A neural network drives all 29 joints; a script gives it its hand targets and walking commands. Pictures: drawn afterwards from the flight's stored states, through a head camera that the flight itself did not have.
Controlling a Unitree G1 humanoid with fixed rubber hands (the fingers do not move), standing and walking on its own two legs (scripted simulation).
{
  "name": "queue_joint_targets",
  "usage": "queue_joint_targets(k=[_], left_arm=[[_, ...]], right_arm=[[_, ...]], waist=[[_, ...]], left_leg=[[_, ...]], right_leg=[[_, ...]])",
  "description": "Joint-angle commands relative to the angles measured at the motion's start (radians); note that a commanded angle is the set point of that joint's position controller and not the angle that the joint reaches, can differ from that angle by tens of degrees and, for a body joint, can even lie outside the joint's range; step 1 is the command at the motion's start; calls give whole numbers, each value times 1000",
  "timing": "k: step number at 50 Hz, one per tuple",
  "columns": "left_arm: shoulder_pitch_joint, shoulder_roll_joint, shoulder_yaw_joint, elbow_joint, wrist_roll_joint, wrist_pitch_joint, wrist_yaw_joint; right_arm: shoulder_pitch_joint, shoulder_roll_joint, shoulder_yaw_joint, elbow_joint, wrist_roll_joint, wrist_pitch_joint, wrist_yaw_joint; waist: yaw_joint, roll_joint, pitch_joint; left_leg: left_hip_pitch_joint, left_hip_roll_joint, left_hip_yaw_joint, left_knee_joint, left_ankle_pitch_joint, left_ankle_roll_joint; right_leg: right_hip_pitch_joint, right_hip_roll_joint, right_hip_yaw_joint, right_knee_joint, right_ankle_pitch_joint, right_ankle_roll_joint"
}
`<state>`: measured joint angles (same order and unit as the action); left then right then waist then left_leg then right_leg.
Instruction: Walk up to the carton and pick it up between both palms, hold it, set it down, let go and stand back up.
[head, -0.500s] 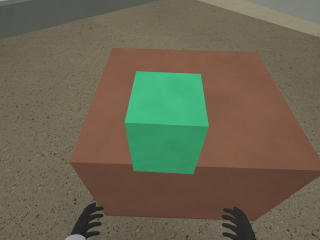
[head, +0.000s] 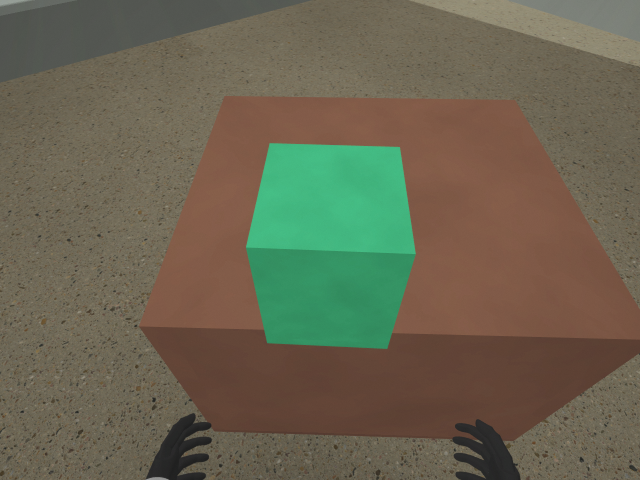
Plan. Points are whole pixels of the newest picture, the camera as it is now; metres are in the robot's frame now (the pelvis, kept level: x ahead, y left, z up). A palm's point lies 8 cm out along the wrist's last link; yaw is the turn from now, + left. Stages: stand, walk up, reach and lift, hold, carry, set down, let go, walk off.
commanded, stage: let go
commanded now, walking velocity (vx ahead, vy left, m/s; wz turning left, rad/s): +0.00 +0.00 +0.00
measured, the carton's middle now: (330, 249) +0.45 -0.01 -0.01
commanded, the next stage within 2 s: stand in 0.22 s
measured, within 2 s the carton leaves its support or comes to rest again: neither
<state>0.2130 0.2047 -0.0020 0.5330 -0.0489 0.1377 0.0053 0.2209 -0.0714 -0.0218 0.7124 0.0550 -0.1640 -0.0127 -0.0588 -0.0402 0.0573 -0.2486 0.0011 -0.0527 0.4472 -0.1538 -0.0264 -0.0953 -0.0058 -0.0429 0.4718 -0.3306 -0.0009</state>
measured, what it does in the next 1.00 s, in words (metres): stands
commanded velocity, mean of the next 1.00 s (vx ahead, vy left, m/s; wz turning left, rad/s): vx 0.00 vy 0.00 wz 0.00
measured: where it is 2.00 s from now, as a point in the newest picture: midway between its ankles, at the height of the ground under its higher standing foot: outside the picture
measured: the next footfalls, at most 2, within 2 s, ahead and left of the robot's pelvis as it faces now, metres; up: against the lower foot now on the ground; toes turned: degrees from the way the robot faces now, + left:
none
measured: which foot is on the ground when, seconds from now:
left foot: down 0.00-1.00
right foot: down 0.00-1.00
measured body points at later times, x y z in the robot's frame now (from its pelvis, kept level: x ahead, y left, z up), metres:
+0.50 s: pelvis +0.00 +0.00 +0.00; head +0.01 +0.01 +0.45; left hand +0.15 +0.27 -0.11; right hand +0.09 -0.24 -0.13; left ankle +0.06 +0.14 -0.74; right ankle -0.04 -0.11 -0.74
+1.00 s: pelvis +0.00 +0.00 +0.00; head +0.01 +0.00 +0.45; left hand +0.12 +0.27 -0.12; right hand +0.06 -0.25 -0.14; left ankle +0.06 +0.14 -0.74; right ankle -0.04 -0.11 -0.74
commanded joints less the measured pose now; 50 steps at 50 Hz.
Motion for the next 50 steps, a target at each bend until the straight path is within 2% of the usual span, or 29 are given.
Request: queue_joint_targets(k=[1, 3, 10, 11, 12, 13, 14, 15, 18, 20, 21, 22, 25, 28, 30, 31, 33, 34, 35, 36, 37, 38, 41, 43, 44, 45, 46, 48, 50], left_arm=[[-104, 106, 29, -130, 64, -46, 25], [-131, 115, 37, -100, 59, -42, 19], [-135, 132, 33, -161, 40, -45, 30], [-144, 118, 34, -122, 56, -35, 36], [13, 306, 104, -29, 114, -105, 39], [16, 306, 105, -3, 111, -131, 36], [7, 296, 111, -1, 104, -147, 27], [2, 292, 100, 6, 113, -160, 23], [-25, 275, 101, 28, 113, -193, 11], [-45, 269, 89, 44, 108, -199, 8], [-5, 286, 100, 71, 100, -194, 4], [12, 258, 89, 99, 103, -191, 6], [7, 321, 97, 133, 114, -196, 7], [-14, 327, 100, 155, 107, -192, 11], [2, 294, 84, 183, 107, -191, 12], [27, 318, 85, 190, 110, -196, 14], [-17, 324, 89, 193, 107, -192, 16], [0, 329, 86, 187, 102, -199, 15], [11, 331, 83, 210, 95, -204, 15], [7, 347, 87, 200, 94, -207, 12], [-25, 376, 85, 218, 101, -199, 20], [-10, 358, 89, 223, 103, -198, 22], [6, 355, 76, 228, 102, -197, 15], [-12, 349, 78, 228, 104, -202, 22], [36, 339, 72, 237, 95, -204, 16], [-17, 367, 78, 249, 108, -206, 28], [-31, 363, 85, 242, 110, -206, 34], [-47, 352, 81, 241, 102, -203, 23], [-15, 323, 72, 256, 94, -201, 15]], right_arm=[[-174, -253, -62, -91, -82, -71, 28], [-178, -255, -53, -129, -95, -68, 28], [-174, -233, -66, -174, -81, -72, 25], [-170, -247, -66, -132, -81, -68, 36], [-47, -413, -103, 6, -130, 15, 12], [-73, -412, -99, -3, -117, 43, 3], [-108, -395, -96, -13, -121, 66, 3], [-78, -381, -87, -9, -126, 83, -2], [-112, -362, -69, -5, -118, 91, 10], [-123, -375, -65, 15, -118, 91, 13], [-112, -388, -66, 19, -116, 97, 15], [-143, -389, -65, 25, -113, 94, 14], [-110, -389, -60, 63, -106, 107, 11], [-81, -418, -58, 114, -100, 107, 10], [-124, -435, -71, 106, -105, 120, 7], [-110, -439, -72, 97, -111, 125, 4], [-98, -416, -60, 104, -104, 131, 11], [-79, -412, -56, 117, -95, 135, 10], [-99, -415, -51, 129, -98, 129, 9], [-80, -402, -53, 121, -98, 134, 13], [-119, -406, -56, 111, -101, 134, 9], [-104, -404, -49, 127, -97, 136, 4], [-65, -426, -52, 159, -96, 141, 3], [-90, -417, -56, 156, -92, 148, 8], [-122, -424, -60, 141, -94, 137, 10], [-116, -391, -49, 147, -93, 142, 15], [-96, -422, -56, 171, -93, 143, 14], [-96, -401, -51, 161, -89, 132, 11], [-111, -431, -54, 167, -97, 137, 10]], waist=[[67, 87, -105], [67, 38, -67], [75, 36, -111], [65, 82, -77], [67, 144, -162], [87, 86, -101], [81, 118, -111], [79, 68, -110], [70, 69, -136], [71, 86, -115], [75, 49, -91], [82, 112, -86], [78, 108, -117], [76, 113, -137], [74, 48, -142], [73, 81, -164], [57, 20, -151], [63, 69, -141], [73, 95, -133], [53, 32, -185], [53, 86, -137], [58, 31, -119], [55, 77, -145], [45, 39, -127], [68, 76, -162], [51, 35, -102], [54, 78, -99], [54, 43, -106], [71, 72, -155]], left_leg=[[383, 30, 98, -64, 107, 5], [345, 20, 103, -68, 78, 20], [353, 19, 119, -65, 48, 26], [333, 24, 109, -68, 52, 21], [140, 100, -46, 38, 95, 73], [47, 109, -46, 57, 94, 97], [24, 88, -14, 77, 78, 88], [34, 80, -23, 70, 64, 90], [21, 75, -31, 50, 32, 87], [42, 76, -21, 48, 42, 87], [45, 79, -29, 51, 74, 96], [20, 88, -49, 23, 53, 96], [28, 84, -62, 6, 47, 85], [69, 87, -38, 48, 166, 85], [88, 101, -54, 48, 178, 99], [92, 109, -46, 39, 162, 102], [99, 84, -25, 51, 193, 95], [79, 66, 14, 46, 192, 72], [60, 76, -18, 53, 155, 88], [102, 76, -13, 37, 145, 82], [80, 74, -14, 34, 174, 80], [51, 75, -19, 22, 176, 84], [91, 94, -42, 25, 144, 104], [76, 83, -31, 17, 123, 94], [91, 85, -36, 36, 139, 102], [69, 77, -30, 6, 119, 81], [57, 73, -9, 12, 116, 77], [70, 79, -21, 16, 114, 78], [106, 93, -25, 19, 142, 91]], right_leg=[[-292, 11, 21, -153, 188, 8], [-286, 8, 23, -153, 178, 12], [-292, 6, 32, -154, 135, 12], [-301, 3, 30, -148, 135, 7], [-128, -82, 107, -104, 99, 4], [-107, -87, 110, -107, 100, 4], [-90, -92, 122, -135, 101, 2], [-87, -102, 127, -134, 100, -14], [-78, -111, 142, -156, 40, -13], [-96, -112, 151, -165, 78, -10], [-116, -101, 145, -160, 133, -7], [-85, -107, 137, -157, 122, -19], [-40, -111, 125, -138, 155, -18], [-35, -108, 138, -140, 247, -12], [-43, -111, 126, -146, 285, -15], [-14, -118, 135, -138, 288, -13], [-29, -115, 116, -150, 375, -8], [-18, -118, 104, -138, 397, 3], [5, -140, 148, -156, 407, 12], [24, -133, 118, -147, 393, -1], [-9, -117, 111, -150, 386, 6], [-6, -115, 107, -145, 406, 7], [5, -122, 129, -165, 307, -10], [-26, -129, 132, -167, 370, -3], [7, -127, 136, -175, 341, -1], [-39, -130, 121, -171, 300, -3], [-35, -133, 135, -173, 338, 11], [-44, -120, 141, -175, 272, -6], [-31, -132, 136, -164, 239, -10]])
